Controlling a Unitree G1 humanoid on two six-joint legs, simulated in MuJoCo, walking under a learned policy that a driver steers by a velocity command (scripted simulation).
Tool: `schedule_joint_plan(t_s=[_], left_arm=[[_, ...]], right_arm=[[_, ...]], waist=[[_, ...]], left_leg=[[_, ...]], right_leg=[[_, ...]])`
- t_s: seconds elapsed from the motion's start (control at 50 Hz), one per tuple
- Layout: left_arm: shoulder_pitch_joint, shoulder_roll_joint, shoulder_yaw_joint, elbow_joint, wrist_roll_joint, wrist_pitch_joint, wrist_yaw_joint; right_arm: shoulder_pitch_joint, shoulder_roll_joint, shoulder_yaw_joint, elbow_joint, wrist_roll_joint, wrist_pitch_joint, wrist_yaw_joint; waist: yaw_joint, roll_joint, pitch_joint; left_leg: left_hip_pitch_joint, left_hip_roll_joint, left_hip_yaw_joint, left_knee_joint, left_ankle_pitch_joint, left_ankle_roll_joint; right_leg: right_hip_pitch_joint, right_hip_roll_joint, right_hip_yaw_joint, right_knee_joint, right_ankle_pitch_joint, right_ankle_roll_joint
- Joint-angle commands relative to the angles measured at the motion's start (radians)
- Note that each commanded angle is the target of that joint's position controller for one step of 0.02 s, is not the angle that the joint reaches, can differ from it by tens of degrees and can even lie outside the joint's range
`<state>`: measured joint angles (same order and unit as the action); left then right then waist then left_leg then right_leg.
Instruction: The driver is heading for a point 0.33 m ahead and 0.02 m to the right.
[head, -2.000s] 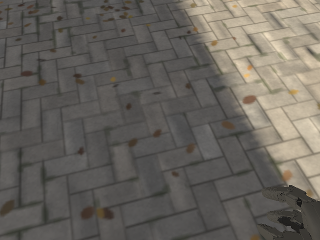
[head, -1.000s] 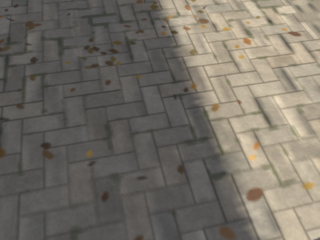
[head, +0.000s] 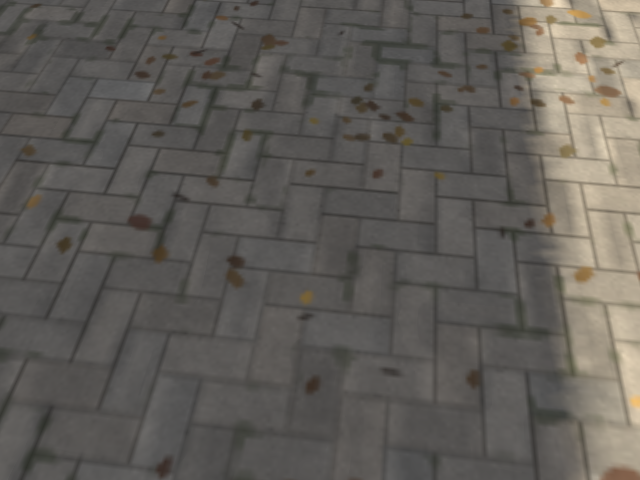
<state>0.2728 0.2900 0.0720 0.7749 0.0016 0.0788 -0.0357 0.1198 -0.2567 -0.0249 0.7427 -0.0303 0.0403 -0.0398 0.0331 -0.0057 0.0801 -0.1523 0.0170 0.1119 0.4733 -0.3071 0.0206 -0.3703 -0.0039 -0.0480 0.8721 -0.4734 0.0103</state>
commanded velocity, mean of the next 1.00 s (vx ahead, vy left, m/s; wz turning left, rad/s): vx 0.00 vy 0.00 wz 0.12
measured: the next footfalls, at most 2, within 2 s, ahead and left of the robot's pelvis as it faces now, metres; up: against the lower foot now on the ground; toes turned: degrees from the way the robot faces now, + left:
right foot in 0.10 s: +0.03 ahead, -0.11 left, +0.00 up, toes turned -8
left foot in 0.80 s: +0.06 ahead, +0.07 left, +0.00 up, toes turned +4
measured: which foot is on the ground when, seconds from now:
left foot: down 0.00-0.10, up 0.12-0.78, down 0.80-1.00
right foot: up 0.00-0.08, down 0.10-0.80, up 0.82-1.00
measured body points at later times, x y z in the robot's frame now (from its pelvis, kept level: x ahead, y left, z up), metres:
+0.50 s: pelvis +0.01 -0.05 +0.01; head +0.02 -0.07 +0.46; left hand +0.21 +0.16 -0.09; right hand +0.01 -0.33 -0.13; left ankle +0.06 +0.09 -0.69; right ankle -0.01 -0.10 -0.74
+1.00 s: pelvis +0.04 +0.00 +0.00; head +0.09 +0.04 +0.45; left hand +0.11 +0.30 -0.12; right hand +0.22 -0.26 -0.09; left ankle +0.02 +0.07 -0.74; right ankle +0.07 -0.15 -0.66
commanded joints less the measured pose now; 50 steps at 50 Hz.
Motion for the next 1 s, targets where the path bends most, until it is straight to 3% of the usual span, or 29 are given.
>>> schedule_joint_plan(t_s=[0.02, 0.06, 0.08, 0.1, 0.12, 0.14, 0.16, 0.18, 0.22, 0.24, 0.28, 0.32, 0.38, 0.42, 0.46, 0.48, 0.56, 0.62, 0.74, 0.78, 0.8, 0.82, 0.84, 0.86, 0.88, 0.9, 0.94, 1.0], left_arm=[[-0.049, 0.066, 0.014, -0.108, -0.007, -0.009, -0.015], [-0.026, 0.069, 0.018, -0.117, -0.005, -0.013, -0.016], [0.010, 0.068, 0.021, -0.109, 0.002, -0.020, -0.011], [0.059, 0.118, 0.037, -0.096, 0.018, -0.035, 0.002], [0.083, 0.311, 0.078, -0.119, 0.018, -0.051, 0.012], [0.170, 0.308, 0.089, -0.109, 0.004, -0.050, 0.007], [0.132, 0.266, 0.078, -0.109, 0.002, -0.045, 0.013], [0.053, 0.222, 0.066, -0.121, -0.001, -0.035, 0.021], [-0.046, 0.172, 0.050, -0.152, -0.011, -0.026, 0.032], [-0.041, 0.170, 0.048, -0.155, -0.010, -0.026, 0.030], [-0.027, 0.158, 0.040, -0.151, -0.008, -0.036, 0.030], [-0.014, 0.131, 0.024, -0.139, 0.001, -0.044, 0.036], [-0.027, 0.056, -0.018, -0.116, 0.022, -0.055, 0.048], [-0.031, 0.075, -0.024, -0.097, 0.037, -0.061, 0.056], [-0.023, 0.134, -0.010, -0.082, 0.036, -0.058, 0.064], [-0.021, 0.142, -0.007, -0.078, 0.032, -0.056, 0.066], [-0.036, 0.115, -0.010, -0.074, 0.026, -0.058, 0.075], [-0.045, 0.110, -0.006, -0.068, 0.028, -0.062, 0.075], [-0.077, 0.135, 0.007, -0.064, 0.022, -0.063, 0.063], [-0.097, 0.150, 0.013, -0.064, 0.008, -0.065, 0.062], [-0.083, 0.143, 0.011, -0.077, 0.008, -0.070, 0.058], [-0.112, 0.048, -0.016, -0.150, 0.030, -0.061, 0.054], [-0.157, 0.086, -0.013, -0.146, 0.046, -0.048, 0.061], [-0.137, 0.084, -0.015, -0.143, 0.029, -0.047, 0.060], [-0.139, 0.107, -0.011, -0.133, 0.022, -0.053, 0.060], [-0.144, 0.129, -0.004, -0.131, 0.028, -0.058, 0.059], [-0.111, 0.135, -0.003, -0.118, 0.038, -0.051, 0.046], [-0.060, 0.110, -0.011, -0.091, 0.015, -0.039, 0.038]], right_arm=[[0.000, -0.171, -0.052, -0.047, 0.000, -0.015, 0.005], [-0.004, -0.186, -0.061, -0.046, 0.008, -0.018, 0.014], [-0.007, -0.186, -0.063, -0.044, 0.016, -0.019, 0.018], [0.031, -0.173, -0.063, -0.036, 0.016, -0.022, 0.025], [0.010, -0.086, -0.038, -0.110, 0.005, -0.013, 0.030], [-0.070, -0.108, -0.033, -0.131, -0.007, 0.000, 0.016], [-0.063, -0.121, -0.035, -0.122, 0.002, 0.000, 0.015], [-0.055, -0.136, -0.039, -0.107, 0.012, -0.009, 0.018], [-0.027, -0.160, -0.046, -0.087, -0.003, -0.016, 0.020], [-0.004, -0.158, -0.046, -0.078, -0.007, -0.012, 0.024], [0.061, -0.146, -0.043, -0.045, 0.005, -0.001, 0.030], [0.075, -0.130, -0.039, -0.029, 0.013, 0.009, 0.030], [0.081, -0.109, -0.030, 0.003, 0.014, 0.023, 0.035], [0.073, -0.114, -0.030, 0.018, 0.019, 0.026, 0.041], [0.061, -0.153, -0.044, 0.015, 0.020, 0.023, 0.047], [0.066, -0.163, -0.048, 0.015, 0.020, 0.021, 0.050], [0.068, -0.143, -0.050, 0.004, 0.017, 0.017, 0.063], [0.062, -0.123, -0.048, -0.019, 0.024, 0.022, 0.072], [0.069, -0.106, -0.052, -0.073, 0.038, 0.024, 0.084], [0.131, -0.115, -0.059, -0.073, 0.023, 0.012, 0.077], [0.188, -0.206, -0.084, -0.070, 0.005, 0.000, 0.062], [0.202, -0.361, -0.117, -0.096, 0.015, -0.008, 0.057], [0.302, -0.325, -0.122, -0.069, 0.034, -0.005, 0.058], [0.245, -0.293, -0.114, -0.073, 0.035, 0.001, 0.053], [0.153, -0.248, -0.102, -0.090, 0.038, 0.012, 0.046], [0.083, -0.220, -0.093, -0.111, 0.040, 0.018, 0.040], [0.091, -0.217, -0.090, -0.119, 0.038, 0.018, 0.041], [0.118, -0.196, -0.078, -0.104, 0.028, 0.003, 0.039]], waist=[[-0.047, 0.171, -0.089], [-0.030, 0.157, -0.110], [0.000, 0.115, -0.121], [0.027, -0.034, -0.129], [0.008, -0.339, -0.108], [0.077, -0.212, -0.175], [0.045, -0.130, -0.131], [0.012, -0.077, -0.069], [-0.023, -0.091, -0.073], [-0.025, -0.077, -0.102], [-0.028, -0.044, -0.152], [-0.018, -0.058, -0.149], [-0.010, -0.079, -0.119], [0.004, -0.092, -0.074], [0.012, -0.096, -0.036], [0.009, -0.084, -0.030], [0.002, -0.047, -0.028], [-0.001, -0.055, -0.053], [-0.014, -0.116, -0.116], [-0.073, -0.075, -0.144], [-0.102, 0.090, -0.169], [-0.068, 0.277, -0.166], [-0.139, 0.120, -0.196], [-0.094, 0.105, -0.140], [-0.060, 0.064, -0.069], [-0.037, 0.074, -0.059], [-0.034, 0.072, -0.108], [-0.039, 0.073, -0.152]], left_leg=[[0.072, 0.278, -0.110, -0.062, 0.536, 0.149], [0.053, 0.288, -0.079, 0.009, 0.492, 0.116], [-0.002, 0.273, -0.035, 0.099, 0.410, 0.073], [-0.120, 0.209, 0.028, 0.294, 0.211, 0.005], [-0.449, 0.001, 0.070, 0.550, -0.336, -0.087], [-0.491, -0.036, -0.134, 0.680, -0.404, -0.074], [-0.518, -0.009, -0.174, 0.719, -0.319, -0.063], [-0.517, 0.021, -0.183, 0.691, -0.203, -0.055], [-0.467, 0.028, -0.175, 0.632, -0.079, -0.063], [-0.445, 0.014, -0.172, 0.635, -0.057, -0.070], [-0.420, 0.009, -0.150, 0.624, -0.032, -0.078], [-0.397, 0.016, -0.135, 0.583, -0.017, -0.078], [-0.308, 0.030, -0.144, 0.450, 0.004, -0.070], [-0.253, 0.008, -0.160, 0.367, 0.000, -0.056], [-0.291, -0.023, -0.170, 0.379, -0.045, -0.042], [-0.317, -0.022, -0.168, 0.396, -0.069, -0.039], [-0.366, 0.002, -0.137, 0.424, -0.132, -0.039], [-0.344, 0.004, -0.105, 0.389, -0.150, -0.036], [-0.196, -0.031, -0.033, 0.201, -0.132, 0.003], [-0.036, -0.048, -0.055, -0.006, 0.037, 0.041], [0.119, 0.072, -0.296, -0.132, 0.196, 0.101], [0.226, 0.353, -0.726, -0.137, 0.679, 0.255], [0.222, 0.352, -0.673, -0.101, 0.780, 0.346], [0.185, 0.303, -0.602, -0.104, 0.687, 0.345], [0.121, 0.224, -0.523, -0.132, 0.562, 0.292], [0.104, 0.157, -0.480, -0.138, 0.513, 0.240], [0.105, 0.112, -0.449, -0.111, 0.631, 0.215], [0.131, 0.117, -0.384, -0.099, 0.754, 0.202]], right_leg=[[0.001, -0.014, -0.023, -0.106, 0.024, -0.013], [0.073, 0.005, -0.055, -0.215, 0.079, -0.036], [0.157, 0.023, -0.053, -0.322, 0.171, -0.053], [0.267, -0.019, 0.105, -0.472, 0.294, -0.085], [0.370, -0.328, 0.603, -0.546, 0.698, -0.221], [0.379, -0.358, 0.672, -0.556, 0.742, -0.337], [0.358, -0.317, 0.593, -0.553, 0.612, -0.340], [0.304, -0.254, 0.511, -0.564, 0.508, -0.303], [0.274, -0.153, 0.423, -0.561, 0.523, -0.239], [0.277, -0.138, 0.410, -0.550, 0.573, -0.231], [0.313, -0.146, 0.357, -0.537, 0.677, -0.224], [0.311, -0.146, 0.322, -0.556, 0.687, -0.215], [0.263, -0.150, 0.274, -0.617, 0.556, -0.190], [0.224, -0.158, 0.246, -0.639, 0.457, -0.175], [0.245, -0.192, 0.252, -0.624, 0.460, -0.194], [0.269, -0.213, 0.258, -0.612, 0.488, -0.210], [0.340, -0.263, 0.235, -0.572, 0.621, -0.258], [0.370, -0.271, 0.182, -0.531, 0.755, -0.260], [0.355, -0.275, 0.055, -0.403, 0.888, -0.200], [0.255, -0.243, -0.028, -0.239, 0.808, -0.120], [0.070, -0.165, -0.097, -0.001, 0.565, -0.043], [-0.263, 0.041, -0.088, 0.186, -0.186, 0.036], [-0.266, 0.024, 0.085, 0.318, -0.218, 0.035], [-0.298, 0.002, 0.110, 0.347, -0.132, 0.037], [-0.305, -0.026, 0.116, 0.300, -0.022, 0.042], [-0.292, -0.036, 0.113, 0.249, 0.045, 0.047], [-0.241, -0.018, 0.098, 0.231, 0.088, 0.065], [-0.198, -0.020, 0.059, 0.167, 0.112, 0.065]])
